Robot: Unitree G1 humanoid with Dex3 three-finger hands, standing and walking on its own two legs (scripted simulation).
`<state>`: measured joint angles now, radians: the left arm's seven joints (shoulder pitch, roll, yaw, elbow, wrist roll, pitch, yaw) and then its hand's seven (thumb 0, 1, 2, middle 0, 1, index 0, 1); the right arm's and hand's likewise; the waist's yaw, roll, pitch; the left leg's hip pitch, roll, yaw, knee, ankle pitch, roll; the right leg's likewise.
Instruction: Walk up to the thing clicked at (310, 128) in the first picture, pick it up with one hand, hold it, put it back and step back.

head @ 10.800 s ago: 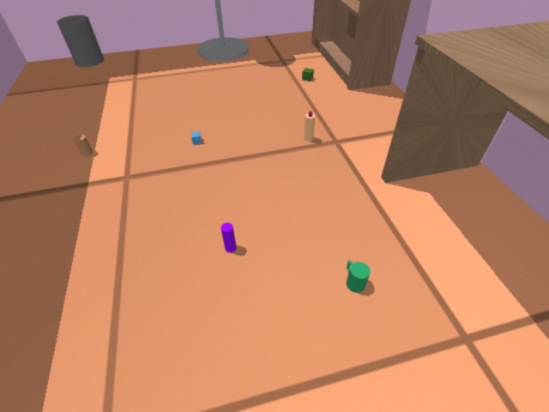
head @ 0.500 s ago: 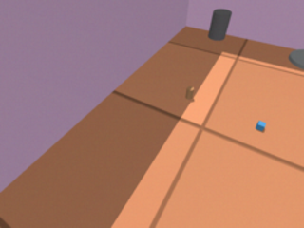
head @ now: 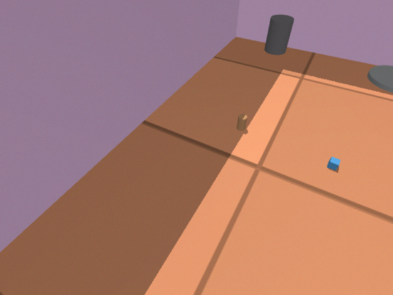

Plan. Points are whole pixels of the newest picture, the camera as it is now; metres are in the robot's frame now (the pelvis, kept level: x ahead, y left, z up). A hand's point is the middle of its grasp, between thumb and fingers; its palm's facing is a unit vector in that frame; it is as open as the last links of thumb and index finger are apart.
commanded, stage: walk up
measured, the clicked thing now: out of the picture +0.57 -1.40 -0.68
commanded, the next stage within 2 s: none
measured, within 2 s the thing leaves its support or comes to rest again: neither
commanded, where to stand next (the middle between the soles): +0.50 -0.06 m, yaw -8 degrees
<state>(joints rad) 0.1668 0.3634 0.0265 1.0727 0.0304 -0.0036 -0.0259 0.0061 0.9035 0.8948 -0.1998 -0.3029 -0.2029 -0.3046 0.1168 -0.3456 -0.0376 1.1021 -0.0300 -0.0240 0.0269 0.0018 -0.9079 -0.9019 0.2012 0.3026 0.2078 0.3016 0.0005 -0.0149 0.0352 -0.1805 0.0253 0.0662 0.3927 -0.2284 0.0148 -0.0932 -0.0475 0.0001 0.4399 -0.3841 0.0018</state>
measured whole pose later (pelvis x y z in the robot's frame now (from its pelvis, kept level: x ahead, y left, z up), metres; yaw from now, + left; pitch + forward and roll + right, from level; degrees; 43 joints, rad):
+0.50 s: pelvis +0.12 -0.06 -0.01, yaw -5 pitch -2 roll -2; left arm 0.40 0.39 0.07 0.93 0.02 -0.06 -0.05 0.01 0.90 0.89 -0.20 -0.30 -0.21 -0.31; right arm 0.24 -0.43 -0.08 0.95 -0.04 -0.01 0.08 0.00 -0.91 -0.90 0.20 0.30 0.20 0.30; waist 0.05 0.06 0.06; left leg -0.46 0.09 -0.01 0.75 -0.27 -0.01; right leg -0.05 0.02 -0.04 0.38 -0.29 -0.02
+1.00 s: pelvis +0.33 -0.07 -0.04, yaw -16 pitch -3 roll +1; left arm 0.30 0.43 0.07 0.83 0.01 -0.07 -0.05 0.01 0.90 0.89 -0.20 -0.30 -0.20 -0.30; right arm 0.28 -0.44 -0.07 0.75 -0.02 -0.02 0.06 0.00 -0.90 -0.90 0.20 0.30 0.21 0.30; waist -0.04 0.05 0.09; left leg -0.14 0.13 0.22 0.76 -0.52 0.01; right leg -0.44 -0.05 -0.10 0.69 -0.19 -0.04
